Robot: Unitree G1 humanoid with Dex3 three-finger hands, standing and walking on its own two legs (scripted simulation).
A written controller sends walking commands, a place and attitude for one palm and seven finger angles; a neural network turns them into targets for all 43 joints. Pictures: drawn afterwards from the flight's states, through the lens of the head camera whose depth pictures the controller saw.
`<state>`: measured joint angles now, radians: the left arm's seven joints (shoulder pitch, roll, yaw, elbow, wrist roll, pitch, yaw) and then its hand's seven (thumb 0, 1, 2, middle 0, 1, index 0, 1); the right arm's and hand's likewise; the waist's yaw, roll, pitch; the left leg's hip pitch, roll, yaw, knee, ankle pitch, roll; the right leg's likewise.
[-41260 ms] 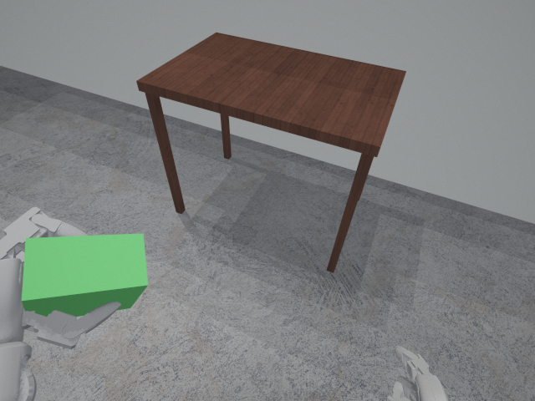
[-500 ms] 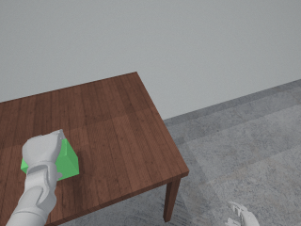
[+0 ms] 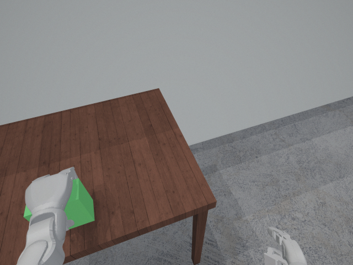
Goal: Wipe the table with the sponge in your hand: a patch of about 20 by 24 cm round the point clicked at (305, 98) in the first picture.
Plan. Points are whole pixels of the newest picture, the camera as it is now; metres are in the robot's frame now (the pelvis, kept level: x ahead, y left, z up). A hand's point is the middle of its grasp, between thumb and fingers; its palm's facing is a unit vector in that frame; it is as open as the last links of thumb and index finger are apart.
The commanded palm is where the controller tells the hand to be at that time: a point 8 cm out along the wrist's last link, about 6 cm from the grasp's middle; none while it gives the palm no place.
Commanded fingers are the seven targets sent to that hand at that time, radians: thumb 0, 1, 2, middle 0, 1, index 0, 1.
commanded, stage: lift the sponge slowly off the table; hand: left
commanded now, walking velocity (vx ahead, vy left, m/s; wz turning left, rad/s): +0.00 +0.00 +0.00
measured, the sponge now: (66, 211) +0.23 +0.31 -0.02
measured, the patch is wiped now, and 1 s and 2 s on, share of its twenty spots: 1.00 1.00 1.00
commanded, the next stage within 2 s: none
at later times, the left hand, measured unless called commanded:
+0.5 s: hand (53, 213) +0.21 +0.31 +0.02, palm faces -0.06 -0.09 -0.99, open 10.1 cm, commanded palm +0.19 +0.30 +0.08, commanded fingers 0.00 0.10 1.30 -1.20 -1.60 -1.20 -1.60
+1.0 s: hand (53, 204) +0.22 +0.30 +0.05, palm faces -0.04 -0.10 -0.99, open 10.1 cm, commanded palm +0.20 +0.30 +0.12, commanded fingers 0.00 0.10 1.30 -1.20 -1.60 -1.20 -1.60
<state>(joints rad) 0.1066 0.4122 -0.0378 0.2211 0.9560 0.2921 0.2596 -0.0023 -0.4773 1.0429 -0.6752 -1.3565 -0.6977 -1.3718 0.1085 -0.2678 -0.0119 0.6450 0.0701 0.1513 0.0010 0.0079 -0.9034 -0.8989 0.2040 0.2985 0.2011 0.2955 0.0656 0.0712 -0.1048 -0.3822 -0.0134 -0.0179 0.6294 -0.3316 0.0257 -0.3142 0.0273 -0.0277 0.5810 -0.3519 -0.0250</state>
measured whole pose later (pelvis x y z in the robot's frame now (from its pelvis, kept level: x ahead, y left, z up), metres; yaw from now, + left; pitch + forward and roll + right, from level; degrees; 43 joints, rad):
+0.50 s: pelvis -0.01 +0.00 +0.00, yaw +0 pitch +2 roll -1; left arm 0.20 0.44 -0.03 0.12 0.93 0.24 0.20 -0.01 -0.48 1.04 -0.69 -1.35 -0.71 -1.36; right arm 0.09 -0.26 -0.03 0.67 0.05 0.13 -0.02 0.01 -0.90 -0.90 0.20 0.30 0.20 0.30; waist 0.08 0.08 -0.06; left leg -0.31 -0.02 -0.02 0.59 -0.31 0.03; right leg -0.24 0.02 -0.03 0.53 -0.33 -0.02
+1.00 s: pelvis -0.01 +0.00 +0.01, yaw +0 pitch -1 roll -1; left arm 0.13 0.45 -0.06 0.07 0.91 0.32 0.12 -0.01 -0.50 1.04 -0.70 -1.34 -0.72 -1.35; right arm 0.05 -0.26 0.01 0.67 0.06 0.15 -0.02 0.01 -0.90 -0.90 0.21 0.30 0.20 0.30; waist 0.09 0.09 -0.02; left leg -0.22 -0.02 -0.02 0.50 -0.26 0.03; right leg -0.15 0.02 -0.02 0.46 -0.28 -0.03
